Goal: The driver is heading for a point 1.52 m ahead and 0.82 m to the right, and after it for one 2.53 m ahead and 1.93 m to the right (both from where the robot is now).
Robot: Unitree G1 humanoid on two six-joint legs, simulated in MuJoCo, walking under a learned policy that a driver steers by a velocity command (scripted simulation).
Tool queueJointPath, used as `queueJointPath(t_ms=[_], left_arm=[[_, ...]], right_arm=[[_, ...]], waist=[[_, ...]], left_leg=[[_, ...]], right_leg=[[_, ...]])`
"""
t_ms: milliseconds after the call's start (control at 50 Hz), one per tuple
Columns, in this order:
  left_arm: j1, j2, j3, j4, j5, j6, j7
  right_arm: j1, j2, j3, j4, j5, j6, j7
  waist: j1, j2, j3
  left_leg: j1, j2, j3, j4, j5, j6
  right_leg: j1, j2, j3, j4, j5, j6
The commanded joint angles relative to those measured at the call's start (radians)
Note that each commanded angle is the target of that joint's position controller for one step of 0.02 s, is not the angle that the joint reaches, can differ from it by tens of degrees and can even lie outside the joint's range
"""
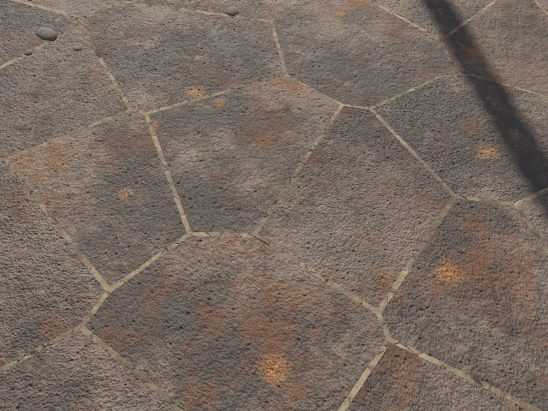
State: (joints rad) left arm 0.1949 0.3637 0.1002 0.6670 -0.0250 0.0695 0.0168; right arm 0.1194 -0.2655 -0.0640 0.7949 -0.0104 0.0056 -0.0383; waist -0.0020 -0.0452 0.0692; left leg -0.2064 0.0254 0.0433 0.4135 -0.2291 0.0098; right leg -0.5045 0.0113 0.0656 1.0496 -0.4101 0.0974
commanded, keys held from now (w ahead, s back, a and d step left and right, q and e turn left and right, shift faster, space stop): e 1.00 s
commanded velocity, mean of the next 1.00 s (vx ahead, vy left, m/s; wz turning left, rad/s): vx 0.00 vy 0.00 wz -0.60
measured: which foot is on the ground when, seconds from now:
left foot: down 0.00-0.20, up 0.22-0.64, down 0.66-1.00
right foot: up 0.00-0.18, down 0.20-0.66, up 0.68-1.00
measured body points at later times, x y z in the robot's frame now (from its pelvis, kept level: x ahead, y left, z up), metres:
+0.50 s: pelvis +0.01 -0.05 +0.00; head +0.04 -0.09 +0.45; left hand +0.24 +0.18 -0.07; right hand +0.08 -0.38 -0.11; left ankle +0.07 +0.10 -0.69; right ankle +0.00 -0.15 -0.74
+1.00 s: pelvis +0.02 -0.04 +0.00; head +0.06 -0.06 +0.44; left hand +0.31 +0.11 -0.10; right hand -0.03 -0.35 -0.11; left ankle +0.08 +0.08 -0.74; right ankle -0.06 -0.15 -0.70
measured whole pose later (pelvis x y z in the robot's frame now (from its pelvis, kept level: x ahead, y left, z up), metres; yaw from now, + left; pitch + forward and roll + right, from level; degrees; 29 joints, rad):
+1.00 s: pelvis +0.02 -0.04 +0.00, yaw -35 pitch +1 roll +0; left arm 0.19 0.33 0.08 0.60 -0.02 0.07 0.00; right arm 0.14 -0.29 -0.06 0.72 0.00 0.02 -0.02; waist -0.01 -0.01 0.09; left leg -0.20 0.06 0.10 0.43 -0.24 -0.01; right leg -0.41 -0.04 0.01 0.83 -0.41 0.09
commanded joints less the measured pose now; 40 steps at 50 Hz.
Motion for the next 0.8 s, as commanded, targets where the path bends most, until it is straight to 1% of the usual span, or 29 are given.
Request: queueJointPath(t_ms=[20, 40, 80, 120, 160, 180, 200, 220, 240, 260, 280, 300, 320, 360, 380, 440, 500, 540, 600, 620, 640, 660, 680, 700, 720, 740, 760, 780, 800], left_arm=[[-0.076, 0.041, -0.002, -0.118, 0.004, -0.017, -0.01], [-0.075, 0.039, -0.005, -0.123, 0.005, -0.017, -0.014], [-0.061, 0.05, -0.002, -0.127, 0.005, -0.013, -0.021], [-0.044, 0.06, 0.004, -0.129, 0.004, -0.005, -0.028], [0.015, 0.06, 0.013, -0.112, 0.005, -0.001, -0.034], [0.056, 0.086, 0.027, -0.098, 0.007, -0.002, -0.026], [0.099, 0.185, 0.055, -0.103, 0.005, -0.006, -0.01], [0.093, 0.257, 0.057, -0.137, 0.03, -0.023, -0.01], [0.115, 0.204, 0.046, -0.131, 0.049, -0.05, -0.023], [0.07, 0.176, 0.035, -0.121, 0.044, -0.067, -0.023], [0.013, 0.151, 0.03, -0.12, 0.028, -0.072, -0.016], [-0.026, 0.128, 0.02, -0.126, 0.015, -0.07, -0.009], [-0.043, 0.122, 0.013, -0.132, 0.015, -0.066, -0.002], [-0.042, 0.117, 0.009, -0.14, 0.022, -0.062, 0.007], [-0.038, 0.117, 0.009, -0.14, 0.022, -0.062, 0.01], [-0.021, 0.132, 0.016, -0.136, 0.017, -0.055, 0.016], [-0.024, 0.146, 0.021, -0.14, 0.019, -0.047, 0.012], [-0.033, 0.147, 0.021, -0.143, 0.018, -0.042, 0.006], [-0.054, 0.143, 0.02, -0.148, 0.01, -0.035, 0.001], [-0.071, 0.139, 0.019, -0.151, 0.004, -0.032, 0.003], [-0.089, 0.131, 0.016, -0.155, -0.004, -0.029, 0.006], [-0.066, 0.103, 0.009, -0.154, -0.002, -0.029, 0.009], [0.007, 0.04, -0.008, -0.143, 0.017, -0.03, 0.006], [-0.003, 0.107, 0.015, -0.168, 0.007, -0.037, 0.011], [0.025, 0.173, 0.037, -0.143, 0.016, -0.039, 0.013], [0.027, 0.182, 0.047, -0.121, 0.008, -0.034, 0.011], [0.04, 0.152, 0.044, -0.099, 0.005, -0.022, 0.015], [0.034, 0.129, 0.038, -0.102, 0.005, -0.015, 0.013], [0.02, 0.102, 0.03, -0.107, 0.0, -0.013, 0.008]], right_arm=[[-0.011, -0.206, -0.05, -0.059, 0.002, 0.001, -0.004], [-0.019, -0.22, -0.054, -0.063, 0.004, 0.004, 0.001], [-0.026, -0.236, -0.059, -0.065, 0.01, 0.006, 0.013], [-0.025, -0.245, -0.062, -0.06, 0.024, 0.004, 0.022], [-0.043, -0.24, -0.061, -0.055, 0.044, 0.001, 0.026], [0.007, -0.204, -0.052, -0.034, 0.043, -0.003, 0.03], [0.037, -0.149, -0.036, -0.039, 0.006, -0.006, 0.034], [-0.026, -0.112, -0.019, -0.101, -0.026, -0.01, 0.028], [-0.087, -0.164, -0.035, -0.113, -0.005, -0.01, 0.019], [-0.091, -0.18, -0.042, -0.114, 0.017, -0.007, 0.017], [-0.067, -0.184, -0.047, -0.096, 0.017, -0.004, 0.011], [-0.062, -0.196, -0.052, -0.088, 0.008, -0.001, 0.004], [-0.048, -0.193, -0.053, -0.084, 0.002, 0.0, 0.005], [-0.02, -0.172, -0.049, -0.082, 0.007, -0.002, 0.011], [-0.022, -0.162, -0.046, -0.084, 0.009, -0.003, 0.011], [-0.055, -0.143, -0.036, -0.101, 0.008, -0.005, 0.013], [-0.065, -0.145, -0.034, -0.111, 0.012, -0.011, 0.021], [-0.061, -0.152, -0.036, -0.116, 0.017, -0.018, 0.027], [-0.037, -0.157, -0.039, -0.122, 0.02, -0.032, 0.039], [-0.01, -0.156, -0.042, -0.118, 0.02, -0.037, 0.043], [0.025, -0.156, -0.045, -0.108, 0.018, -0.041, 0.044], [0.052, -0.195, -0.056, -0.105, 0.007, -0.042, 0.041], [0.042, -0.253, -0.064, -0.122, -0.006, -0.034, 0.032], [0.04, -0.275, -0.067, -0.114, -0.033, -0.032, 0.036], [0.004, -0.22, -0.052, -0.138, -0.021, -0.035, 0.033], [-0.036, -0.174, -0.039, -0.144, -0.011, -0.033, 0.027], [-0.057, -0.161, -0.034, -0.153, -0.003, -0.03, 0.021], [-0.059, -0.157, -0.031, -0.153, 0.007, -0.027, 0.015], [-0.044, -0.159, -0.029, -0.15, 0.006, -0.022, 0.009]], waist=[[-0.042, 0.214, -0.123], [-0.041, 0.218, -0.126], [-0.037, 0.225, -0.125], [-0.027, 0.226, -0.12], [0.018, 0.207, -0.123], [0.028, 0.145, -0.139], [0.021, -0.091, -0.161], [0.025, -0.273, -0.174], [0.087, -0.149, -0.235], [0.053, -0.118, -0.18], [0.024, -0.077, -0.145], [0.011, -0.072, -0.126], [-0.003, -0.081, -0.131], [-0.013, -0.082, -0.158], [-0.009, -0.083, -0.157], [0.011, -0.093, -0.145], [0.022, -0.107, -0.132], [0.024, -0.115, -0.131], [0.015, -0.123, -0.145], [-0.004, -0.121, -0.153], [-0.029, -0.113, -0.157], [-0.025, -0.057, -0.176], [0.027, 0.183, -0.195], [0.027, 0.336, -0.131], [0.029, 0.232, -0.117], [0.039, 0.188, -0.098], [0.042, 0.166, -0.09], [0.029, 0.17, -0.076], [0.02, 0.175, -0.074]], left_leg=[[0.197, 0.255, -0.137, -0.094, 0.424, 0.219], [0.175, 0.26, -0.118, -0.095, 0.433, 0.216], [0.145, 0.269, -0.089, -0.085, 0.439, 0.208], [0.143, 0.283, -0.079, -0.056, 0.421, 0.192], [0.103, 0.27, -0.036, 0.03, 0.365, 0.137], [0.03, 0.234, 0.014, 0.13, 0.265, 0.075], [-0.185, 0.137, 0.106, 0.388, -0.03, -0.022], [-0.436, -0.013, 0.054, 0.625, -0.474, -0.086], [-0.44, -0.006, -0.084, 0.775, -0.473, -0.083], [-0.449, 0.016, -0.106, 0.798, -0.386, -0.065], [-0.449, 0.033, -0.112, 0.762, -0.295, -0.058], [-0.44, 0.037, -0.117, 0.727, -0.234, -0.061], [-0.395, 0.02, -0.109, 0.733, -0.185, -0.069], [-0.356, -0.004, -0.104, 0.695, -0.127, -0.082], [-0.355, -0.01, -0.105, 0.642, -0.115, -0.088], [-0.335, -0.026, -0.119, 0.485, -0.106, -0.101], [-0.274, -0.044, -0.128, 0.377, -0.122, -0.098], [-0.231, -0.058, -0.132, 0.32, -0.136, -0.09], [-0.171, -0.07, -0.134, 0.202, -0.13, -0.071], [-0.123, -0.071, -0.129, 0.115, -0.08, -0.061], [-0.046, -0.063, -0.116, -0.011, 0.034, -0.046], [0.067, 0.031, -0.178, -0.065, 0.143, -0.01], [0.168, 0.244, -0.37, -0.092, 0.334, 0.075], [0.1, 0.376, -0.565, -0.113, 0.423, 0.248], [0.081, 0.377, -0.517, -0.108, 0.389, 0.275], [0.066, 0.309, -0.407, -0.095, 0.343, 0.231], [0.073, 0.251, -0.325, -0.089, 0.288, 0.193], [0.088, 0.24, -0.287, -0.086, 0.315, 0.194], [0.089, 0.219, -0.236, -0.09, 0.344, 0.196]], right_leg=[[-0.048, -0.047, -0.041, -0.13, 0.008, 0.009], [-0.001, -0.052, -0.06, -0.178, 0.012, 0.002], [0.073, -0.046, -0.098, -0.259, 0.023, -0.014], [0.122, -0.039, -0.116, -0.354, 0.05, -0.04], [0.242, -0.014, -0.146, -0.544, 0.184, -0.09], [0.365, -0.003, -0.114, -0.636, 0.301, -0.127], [0.547, -0.176, 0.142, -0.681, 0.641, -0.2], [0.575, -0.408, 0.471, -0.662, 0.893, -0.415], [0.526, -0.411, 0.461, -0.697, 0.79, -0.479], [0.485, -0.343, 0.364, -0.708, 0.683, -0.423], [0.45, -0.281, 0.296, -0.71, 0.575, -0.359], [0.421, -0.253, 0.27, -0.71, 0.555, -0.327], [0.383, -0.228, 0.247, -0.712, 0.587, -0.321], [0.377, -0.206, 0.232, -0.714, 0.589, -0.325], [0.385, -0.199, 0.235, -0.712, 0.571, -0.325], [0.39, -0.191, 0.277, -0.699, 0.486, -0.326], [0.348, -0.185, 0.335, -0.688, 0.412, -0.33], [0.33, -0.18, 0.378, -0.674, 0.421, -0.328], [0.349, -0.167, 0.446, -0.634, 0.485, -0.313], [0.347, -0.15, 0.454, -0.611, 0.493, -0.296], [0.321, -0.122, 0.445, -0.583, 0.461, -0.265], [0.248, -0.077, 0.406, -0.52, 0.323, -0.213], [0.123, 0.051, 0.238, -0.292, -0.039, -0.148], [-0.049, 0.13, 0.106, -0.097, -0.279, -0.095], [-0.064, 0.057, 0.119, 0.065, -0.226, -0.062], [-0.069, 0.042, 0.108, 0.12, -0.155, -0.046], [-0.077, 0.035, 0.092, 0.152, -0.103, -0.028], [-0.109, 0.029, 0.082, 0.179, -0.058, -0.011], [-0.104, 0.022, 0.053, 0.167, -0.033, -0.001]])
